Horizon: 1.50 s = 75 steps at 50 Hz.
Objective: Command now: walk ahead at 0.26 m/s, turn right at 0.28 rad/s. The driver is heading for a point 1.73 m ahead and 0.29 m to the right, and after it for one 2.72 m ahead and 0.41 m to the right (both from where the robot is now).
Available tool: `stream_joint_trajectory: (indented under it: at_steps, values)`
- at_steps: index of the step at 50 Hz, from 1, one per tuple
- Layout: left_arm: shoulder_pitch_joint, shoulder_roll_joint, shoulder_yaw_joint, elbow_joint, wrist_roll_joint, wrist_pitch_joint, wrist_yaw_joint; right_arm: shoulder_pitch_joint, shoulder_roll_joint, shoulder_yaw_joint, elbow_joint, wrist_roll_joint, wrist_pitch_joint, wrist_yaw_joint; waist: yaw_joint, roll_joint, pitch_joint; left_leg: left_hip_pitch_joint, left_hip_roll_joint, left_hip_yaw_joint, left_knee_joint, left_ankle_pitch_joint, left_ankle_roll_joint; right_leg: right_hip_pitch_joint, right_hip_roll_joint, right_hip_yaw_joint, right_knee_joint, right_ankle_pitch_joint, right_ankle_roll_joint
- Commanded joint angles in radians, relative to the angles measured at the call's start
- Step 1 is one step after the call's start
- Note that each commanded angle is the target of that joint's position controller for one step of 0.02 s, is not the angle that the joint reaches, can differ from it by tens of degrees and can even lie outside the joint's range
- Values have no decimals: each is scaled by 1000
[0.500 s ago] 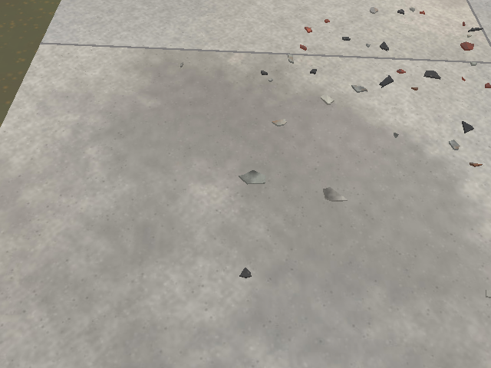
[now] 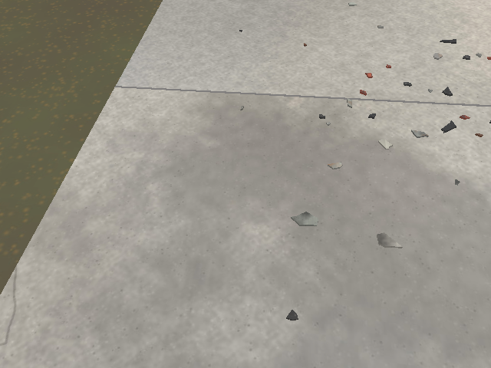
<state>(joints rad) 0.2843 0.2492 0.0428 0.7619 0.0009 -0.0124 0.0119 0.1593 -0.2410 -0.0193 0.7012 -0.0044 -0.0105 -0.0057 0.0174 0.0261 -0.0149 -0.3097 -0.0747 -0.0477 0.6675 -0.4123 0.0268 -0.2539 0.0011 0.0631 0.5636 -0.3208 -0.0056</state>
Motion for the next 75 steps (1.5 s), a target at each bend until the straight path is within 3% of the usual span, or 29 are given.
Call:
stream_joint_trajectory:
  at_steps: [1,5,8,9,10,11,13,16,26,28,30,31,32,33,34,36,39,43,48,54,57,59,60,61,62,63,65,69,75]
  values:
    - [32,210,54,-49,-6,-30,10,-117,-150,-58,-112,19,-59,3,16,-269,133,-230,32,-10,137,-104,-4,30,-288,530,-408,-365,-235]
    - [2,207,62,-67,-35,-15,22,-100,-84,-49,-90,23,-98,34,-8,-200,55,-46,13,29,-138,34,-1,49,-155,351,-341,-133,-177]
    - [-32,161,54,-106,-27,-1,25,56,-119,-76,-33,30,-92,27,-85,-160,-34,324,41,42,-286,248,-13,-126,-77,285,-222,-81,-122]
    - [-65,97,36,-129,-22,-6,20,190,-155,-88,-9,29,-86,12,-144,-77,-80,506,163,-78,-307,155,16,-283,-26,233,-45,-142,-73]
    - [-65,27,15,-181,-35,-20,19,269,-255,-108,2,3,-79,7,-151,178,-100,594,391,-439,-425,-128,125,-496,70,100,237,-215,-25]
    - [-57,97,31,-192,-43,-33,19,239,-256,-110,7,-7,-81,11,-120,187,-11,495,504,-606,-476,-257,213,-601,-8,108,427,-245,-13]
    - [-34,135,46,-149,-40,-35,4,174,-157,-81,-1,4,-90,3,-83,91,88,443,418,-426,-488,-137,178,-653,-57,110,549,-87,-18]
    - [-69,102,40,-148,-32,-40,-20,148,-136,-71,11,-7,-90,1,-74,70,97,380,329,-159,-496,265,123,-624,-87,69,561,78,-13]
    - [-314,66,7,-269,-32,-47,-82,204,-222,-79,93,20,-74,-5,-98,41,134,324,325,155,-493,651,101,-405,-51,-113,97,303,-36]
    - [-283,107,26,-273,-27,-41,-86,206,-254,-87,96,24,-63,-11,-52,74,69,386,336,197,-367,1020,80,-297,13,-161,79,227,-84]
    - [-63,184,69,-227,-28,-29,-76,196,-275,-92,89,25,-48,-21,84,82,-71,333,322,231,-57,1212,51,20,82,-179,40,213,-149]
    - [96,221,94,-190,-27,-16,-54,212,-251,-79,83,21,-54,-24,167,29,-143,115,295,221,189,1025,25,326,42,-72,9,228,-189]
    - [108,312,97,-175,-26,-18,-36,342,-85,-26,47,-22,-69,-3,43,-262,-265,-303,131,196,586,-57,-24,704,-263,439,-19,136,-332]
    - [162,251,80,-198,-18,-27,-35,313,-163,-31,63,15,-101,14,110,-179,-470,-371,73,-34,760,-181,-18,731,-395,789,-200,-59,-415]
    - [111,211,65,-181,-6,-38,-41,170,-226,-55,20,61,-109,18,129,-109,-295,-449,119,-52,771,-85,-9,604,-355,627,-249,-41,-345]
    - [-21,165,47,-166,-3,-57,-41,111,-192,-45,11,48,-110,5,40,-27,-80,-394,205,-30,620,72,-3,269,-278,361,-289,134,-274]
    - [-85,118,37,-146,10,-90,-48,216,-160,-48,58,36,-60,2,-44,-77,-37,-246,244,-45,546,161,-24,68,-222,183,-386,253,-263]
    - [-58,131,44,-84,18,-111,-40,132,-132,-49,40,30,-37,-6,-28,-62,56,-350,226,-81,397,316,-53,40,-195,12,-443,344,-225]
    - [-36,153,44,-49,12,-107,-21,9,-101,-39,9,26,-58,20,23,-58,81,-344,185,-24,99,578,-42,119,-172,-127,-460,397,-161]
    - [53,187,56,12,-6,-60,-8,-144,-81,-24,-87,24,-61,64,76,-44,120,-469,157,48,-48,428,8,385,-259,-170,-363,589,-156]
    - [24,228,65,3,-10,-35,10,-86,-121,-44,-111,24,-52,76,12,-105,31,-306,68,142,-51,263,64,422,-263,-213,-177,1062,-125]
    - [-4,238,63,-8,-13,-24,23,161,-209,-93,-68,27,-45,62,-135,-99,-111,64,1,143,-125,292,132,296,-219,-252,174,1122,-80]
    - [21,190,42,-28,6,-39,25,304,-296,-121,-45,28,-33,39,-182,29,-218,382,161,-109,-141,333,201,40,-161,-256,486,725,-40]
    - [99,74,4,-71,18,-71,1,254,-348,-127,-70,33,-40,35,-71,258,-324,709,402,-696,-254,208,418,-401,82,-130,856,-214,28]
    - [10,173,22,-76,-9,-112,-21,278,-259,-102,-79,24,-45,37,-147,114,-377,742,405,-744,-337,141,394,-510,33,71,903,-218,2]
    - [-81,193,25,-114,-43,-129,-29,247,-217,-91,-78,16,-50,35,-146,55,-234,631,368,-582,-349,182,343,-549,-12,62,853,-143,-17]
    - [-105,178,25,-118,-3,-131,-18,126,-172,-78,-93,21,-57,34,-56,-63,-70,357,287,-390,-376,397,290,-480,-86,38,646,-45,-7]
    - [-61,146,21,-115,17,-91,-15,82,-187,-78,-103,15,-58,15,4,-6,-10,125,228,-276,-439,572,294,-370,-99,1,483,22,66]
    - [-279,104,-2,-164,4,-95,-22,161,-229,-92,-63,26,-37,-10,-85,53,6,19,140,-200,-404,401,195,-220,-7,-32,44,397,96]
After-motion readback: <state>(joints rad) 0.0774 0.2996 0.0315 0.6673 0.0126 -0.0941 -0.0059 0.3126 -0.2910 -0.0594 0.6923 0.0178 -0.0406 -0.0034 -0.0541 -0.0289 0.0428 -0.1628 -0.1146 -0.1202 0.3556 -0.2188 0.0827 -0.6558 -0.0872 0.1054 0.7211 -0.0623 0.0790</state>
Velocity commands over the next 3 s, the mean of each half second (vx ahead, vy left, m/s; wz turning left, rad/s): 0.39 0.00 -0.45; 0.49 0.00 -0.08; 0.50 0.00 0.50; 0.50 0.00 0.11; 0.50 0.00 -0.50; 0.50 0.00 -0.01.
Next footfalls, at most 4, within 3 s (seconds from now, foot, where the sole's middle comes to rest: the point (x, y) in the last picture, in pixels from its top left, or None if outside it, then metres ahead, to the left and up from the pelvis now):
0.18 left None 0.09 0.12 -0.77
0.62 right None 0.37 -0.20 -0.77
1.18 left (303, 305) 0.73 -0.10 -0.77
1.64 right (364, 232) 0.99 -0.32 -0.77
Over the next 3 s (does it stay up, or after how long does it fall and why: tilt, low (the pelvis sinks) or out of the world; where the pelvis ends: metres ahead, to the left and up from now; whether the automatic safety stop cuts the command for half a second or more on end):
stays up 1.48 -0.35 0.01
